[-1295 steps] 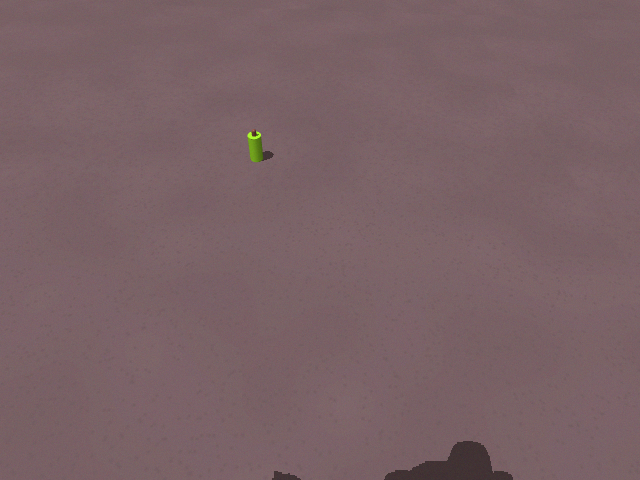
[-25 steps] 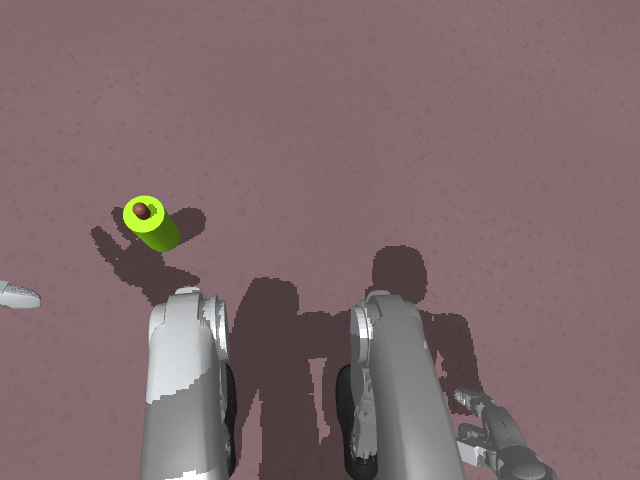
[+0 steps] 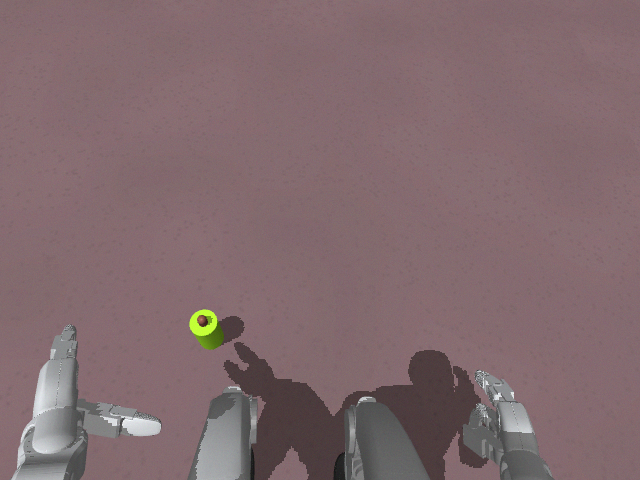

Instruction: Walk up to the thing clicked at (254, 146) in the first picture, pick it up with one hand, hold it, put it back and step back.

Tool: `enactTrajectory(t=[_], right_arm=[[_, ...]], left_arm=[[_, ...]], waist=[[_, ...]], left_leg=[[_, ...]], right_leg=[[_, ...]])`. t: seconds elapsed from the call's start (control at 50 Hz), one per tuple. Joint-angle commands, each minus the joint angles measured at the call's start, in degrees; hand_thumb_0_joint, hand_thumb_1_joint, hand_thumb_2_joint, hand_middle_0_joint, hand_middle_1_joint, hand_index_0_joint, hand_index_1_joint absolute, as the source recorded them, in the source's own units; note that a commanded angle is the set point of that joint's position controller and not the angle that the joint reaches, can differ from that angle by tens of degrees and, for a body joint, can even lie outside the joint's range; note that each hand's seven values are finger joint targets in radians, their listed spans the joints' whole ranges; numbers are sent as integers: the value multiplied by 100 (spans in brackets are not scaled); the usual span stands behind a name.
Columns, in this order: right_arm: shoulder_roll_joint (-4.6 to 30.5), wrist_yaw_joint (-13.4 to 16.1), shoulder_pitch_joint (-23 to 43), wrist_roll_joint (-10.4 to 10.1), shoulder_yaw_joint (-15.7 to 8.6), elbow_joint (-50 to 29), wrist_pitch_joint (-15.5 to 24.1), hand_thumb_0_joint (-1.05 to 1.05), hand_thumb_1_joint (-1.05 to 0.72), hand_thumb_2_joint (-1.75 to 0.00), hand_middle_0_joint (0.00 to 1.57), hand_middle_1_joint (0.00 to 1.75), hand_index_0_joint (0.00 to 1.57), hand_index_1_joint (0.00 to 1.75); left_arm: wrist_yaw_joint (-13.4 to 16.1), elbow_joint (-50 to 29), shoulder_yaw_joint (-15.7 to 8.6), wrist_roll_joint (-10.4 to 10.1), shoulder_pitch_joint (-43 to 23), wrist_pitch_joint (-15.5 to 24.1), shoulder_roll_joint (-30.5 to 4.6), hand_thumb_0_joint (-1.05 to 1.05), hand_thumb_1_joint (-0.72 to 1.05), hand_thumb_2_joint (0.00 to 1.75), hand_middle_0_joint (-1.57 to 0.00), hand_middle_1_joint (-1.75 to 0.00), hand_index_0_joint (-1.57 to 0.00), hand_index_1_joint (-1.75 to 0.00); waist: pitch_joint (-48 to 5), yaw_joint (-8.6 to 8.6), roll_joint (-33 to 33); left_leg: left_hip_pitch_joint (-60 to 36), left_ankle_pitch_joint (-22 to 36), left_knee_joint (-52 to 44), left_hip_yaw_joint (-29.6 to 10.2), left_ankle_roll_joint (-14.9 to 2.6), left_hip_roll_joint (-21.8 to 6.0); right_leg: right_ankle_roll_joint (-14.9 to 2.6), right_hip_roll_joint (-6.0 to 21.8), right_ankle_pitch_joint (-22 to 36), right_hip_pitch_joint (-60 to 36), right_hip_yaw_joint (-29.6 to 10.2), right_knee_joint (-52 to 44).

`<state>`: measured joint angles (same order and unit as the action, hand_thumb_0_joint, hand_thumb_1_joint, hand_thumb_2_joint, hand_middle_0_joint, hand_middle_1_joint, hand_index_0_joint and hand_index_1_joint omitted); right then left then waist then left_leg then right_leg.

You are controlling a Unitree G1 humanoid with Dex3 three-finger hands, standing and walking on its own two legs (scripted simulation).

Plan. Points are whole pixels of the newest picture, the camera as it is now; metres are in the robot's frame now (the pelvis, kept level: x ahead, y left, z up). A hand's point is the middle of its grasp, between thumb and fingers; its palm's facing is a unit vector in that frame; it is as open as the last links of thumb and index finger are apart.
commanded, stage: home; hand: left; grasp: from the side
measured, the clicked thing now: (206, 328) +0.44 +0.23 -0.54
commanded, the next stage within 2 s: none
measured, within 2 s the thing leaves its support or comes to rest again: neither
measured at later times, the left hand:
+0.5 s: hand (112, 417) +0.19 +0.20 +0.04, palm faces +0.14 -0.94 -0.30, open 17.4 cm
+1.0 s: hand (125, 428) +0.19 +0.18 +0.04, palm faces +0.14 -0.95 -0.28, open 17.3 cm
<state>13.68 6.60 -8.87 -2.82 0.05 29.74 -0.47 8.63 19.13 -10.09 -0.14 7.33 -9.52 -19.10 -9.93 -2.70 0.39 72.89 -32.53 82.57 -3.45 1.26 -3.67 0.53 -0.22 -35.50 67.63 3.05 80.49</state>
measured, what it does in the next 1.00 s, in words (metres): rises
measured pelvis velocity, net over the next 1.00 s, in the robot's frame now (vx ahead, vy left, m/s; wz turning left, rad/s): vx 0.03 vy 0.00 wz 0.04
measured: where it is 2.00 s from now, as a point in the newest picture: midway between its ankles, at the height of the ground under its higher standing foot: outside the picture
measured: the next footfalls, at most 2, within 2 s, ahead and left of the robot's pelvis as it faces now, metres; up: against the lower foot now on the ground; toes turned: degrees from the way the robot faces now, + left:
none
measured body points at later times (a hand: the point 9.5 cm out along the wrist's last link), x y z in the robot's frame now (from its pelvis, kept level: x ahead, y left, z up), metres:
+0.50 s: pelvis +0.03 +0.01 +0.09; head +0.05 +0.02 +0.54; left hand +0.18 +0.25 +0.06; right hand +0.21 -0.22 +0.03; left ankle +0.05 +0.13 -0.59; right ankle +0.03 -0.13 -0.59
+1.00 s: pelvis +0.03 +0.00 +0.10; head +0.05 +0.00 +0.55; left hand +0.18 +0.23 +0.06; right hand +0.19 -0.24 +0.03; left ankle +0.05 +0.13 -0.59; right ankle +0.03 -0.13 -0.59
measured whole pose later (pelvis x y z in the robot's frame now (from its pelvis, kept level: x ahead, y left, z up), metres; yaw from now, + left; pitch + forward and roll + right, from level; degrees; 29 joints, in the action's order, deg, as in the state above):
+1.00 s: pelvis +0.03 +0.00 +0.10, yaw +2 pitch +7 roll -2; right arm 11.8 10.4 -16.1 -0.9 1.3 28.9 6.4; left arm 8.2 0.2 0.5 -0.7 27.0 -15.6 -11.6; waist -5.8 -1.6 1.7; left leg 37.8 -24.8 55.2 -1.8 1.3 -2.9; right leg 0.6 0.5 -27.4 32.9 2.7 53.0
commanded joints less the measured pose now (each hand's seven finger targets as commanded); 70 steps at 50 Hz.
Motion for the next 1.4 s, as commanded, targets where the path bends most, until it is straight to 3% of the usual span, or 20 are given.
enactTrajectory(t=[0.0,0.06,0.14,0.26,0.4,0.5,0.58,0.7,0.74,0.82,0.92,1.02,1.12,1.22,1.28,1.38], right_arm=[[697,198,-361,13,-249,-711,280,0,-89,-90,20,30,20,30],[623,303,-436,29,-224,-780,332,0,-89,-90,20,30,20,30],[552,406,-499,71,-185,-913,418,0,-90,-90,20,30,20,30],[474,478,-438,111,-145,-1106,614,0,-90,-90,20,30,20,30],[474,454,-363,161,-131,-1228,765,0,-90,-90,20,30,20,30],[474,449,-413,217,-138,-1188,855,0,-89,-90,20,30,20,30],[465,464,-425,247,-140,-1095,961,0,-90,-90,20,30,20,30],[487,470,-292,232,-124,-1059,985,0,-90,-90,20,30,20,30],[470,456,-322,234,-117,-1061,984,0,-90,-90,20,30,20,30],[497,445,-260,224,-139,-1075,972,0,-90,-90,20,30,20,30],[497,440,-319,230,-154,-1042,1004,0,-90,-90,20,30,20,30],[504,449,-285,234,-152,-1011,1042,0,-90,-90,20,30,20,30],[486,461,-327,247,-147,-969,1067,0,-90,-90,20,30,20,30],[504,444,-287,240,-155,-942,1074,0,-90,-90,20,30,20,30],[504,445,-264,229,-154,-950,1088,0,-90,-90,20,30,20,30],[502,447,-294,235,-161,-944,1104,0,-90,-90,20,30,20,30]], left_arm=[[221,-1503,-172,12,212,-10,-799,0,-48,9,-6,-6,-6,-6],[288,-1814,-8,-9,709,-186,-597,0,-51,8,-5,-6,-5,-6],[324,-2359,400,-40,1177,-377,-207,0,-52,7,-5,-6,-5,-6],[289,-3033,802,-36,1817,-553,111,0,-53,7,-5,-6,-5,-6],[135,-3235,775,-24,2071,-491,156,0,-58,4,-5,-5,-5,-5],[61,-3227,742,5,1912,-402,146,0,-53,6,-5,-5,-5,-5],[73,-3392,789,28,1695,-391,186,0,-52,7,-5,-6,-5,-6],[68,-3018,781,18,1831,-388,203,0,-52,7,-5,-6,-5,-6],[58,-3051,706,9,1884,-379,142,0,-52,8,-5,-6,-5,-6],[20,-2900,788,3,1952,-339,235,0,-52,7,-5,-6,-5,-6],[8,-2954,745,7,1859,-309,202,0,-53,7,-5,-6,-5,-6],[9,-3040,758,2,1609,-258,175,0,-48,10,-6,-7,-6,-7],[0,-3041,732,12,1804,-236,161,0,-50,9,-5,-7,-6,-6],[-10,-2881,798,19,1737,-215,239,0,-52,8,-5,-6,-5,-6],[4,-2876,690,11,1739,-207,146,0,-53,7,-5,-6,-5,-6],[-15,-2889,755,6,1779,-205,212,0,-53,7,-5,-6,-5,-6]], waist=[[-1808,63,645],[-1449,76,677],[-1083,63,679],[-452,36,382],[90,116,114],[-184,59,178],[-506,80,381],[-74,83,154],[-106,159,172],[-7,141,7],[-143,122,96],[-75,101,167],[-261,137,99],[-45,127,187],[18,179,138],[-73,157,249]], left_leg=[[-2770,1589,-1812,185,-137,158],[-3141,1739,-2240,205,-124,176],[-3597,1791,-2776,216,-106,175],[-3889,1493,-3351,119,-103,143],[-3910,1329,-3644,134,-100,157],[-4140,1807,-3436,329,-127,247],[-4373,1792,-3518,288,-92,247],[-4203,1589,-3582,294,-119,263],[-4141,1601,-3573,322,-127,289],[-4134,1582,-3550,378,-145,303],[-4238,1659,-3587,354,-138,280],[-4230,1283,-3694,330,-138,273],[-4310,1682,-3556,382,-151,291],[-4303,1412,-3723,336,-116,253],[-4204,1241,-3748,350,-126,275],[-4321,1534,-3728,339,-107,257]], right_leg=[[-142,-79,1799,-1799,-58,-1865],[-131,-92,1942,-2257,-27,-2286],[-125,-110,1985,-2716,62,-2730],[-108,-173,1714,-3011,208,-3178],[-71,-164,1502,-3159,201,-3466],[-37,-105,1999,-3403,43,-3547],[-71,-115,1961,-3530,54,-3511],[-39,-108,1790,-3466,75,-3691],[-43,-88,1819,-3546,47,-3715],[-13,-69,1838,-3517,16,-3804],[-33,-85,1891,-3555,21,-3730],[-51,-90,1511,-3452,25,-3780],[-23,-68,1957,-3613,-7,-3775],[-67,-108,1585,-3436,58,-3755],[-63,-87,1428,-3454,41,-3830],[-67,-99,1704,-3495,56,-3737]])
